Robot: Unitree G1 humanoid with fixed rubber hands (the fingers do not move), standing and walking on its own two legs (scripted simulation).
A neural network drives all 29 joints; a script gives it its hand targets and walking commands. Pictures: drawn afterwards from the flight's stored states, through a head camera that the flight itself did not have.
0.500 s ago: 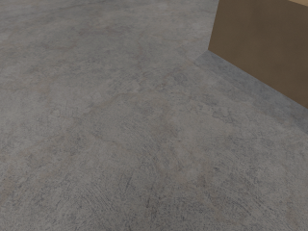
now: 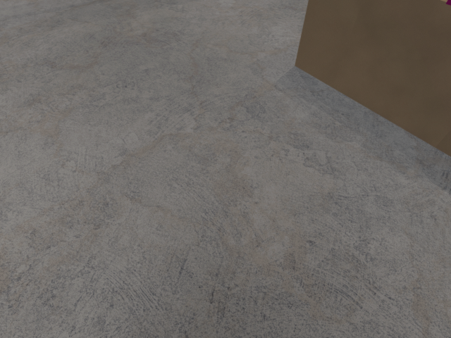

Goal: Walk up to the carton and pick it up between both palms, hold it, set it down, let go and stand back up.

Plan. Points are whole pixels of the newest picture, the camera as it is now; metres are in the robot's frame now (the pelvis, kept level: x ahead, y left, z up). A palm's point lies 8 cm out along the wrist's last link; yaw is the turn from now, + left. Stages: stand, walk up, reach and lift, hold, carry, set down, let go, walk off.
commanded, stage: walk up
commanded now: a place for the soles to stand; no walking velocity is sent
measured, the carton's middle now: out of the picture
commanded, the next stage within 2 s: none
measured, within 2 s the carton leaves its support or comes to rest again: neither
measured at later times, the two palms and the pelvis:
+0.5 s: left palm (189, 280) +0.25 +0.11 -0.15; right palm (426, 301) +0.23 -0.38 -0.14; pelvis +0.18 -0.12 -0.03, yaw -19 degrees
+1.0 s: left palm (255, 144) +0.62 -0.04 -0.11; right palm (440, 293) +0.24 -0.40 -0.12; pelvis +0.40 -0.20 +0.00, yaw -35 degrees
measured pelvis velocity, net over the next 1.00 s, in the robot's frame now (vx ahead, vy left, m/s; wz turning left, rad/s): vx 0.40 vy -0.20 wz -0.61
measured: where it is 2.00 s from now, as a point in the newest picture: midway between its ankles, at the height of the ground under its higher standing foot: (351, 215)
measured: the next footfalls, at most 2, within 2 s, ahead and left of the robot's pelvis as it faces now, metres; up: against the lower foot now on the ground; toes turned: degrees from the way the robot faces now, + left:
right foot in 0.22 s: +0.14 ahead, -0.23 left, +0.00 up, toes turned -21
left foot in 0.62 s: +0.51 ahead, -0.11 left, +0.00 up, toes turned -14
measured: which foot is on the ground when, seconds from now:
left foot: down 0.00-0.24, up 0.26-0.60, down 0.62-1.00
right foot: down 0.00-0.00, up 0.02-0.20, down 0.22-0.62, up 0.64-1.00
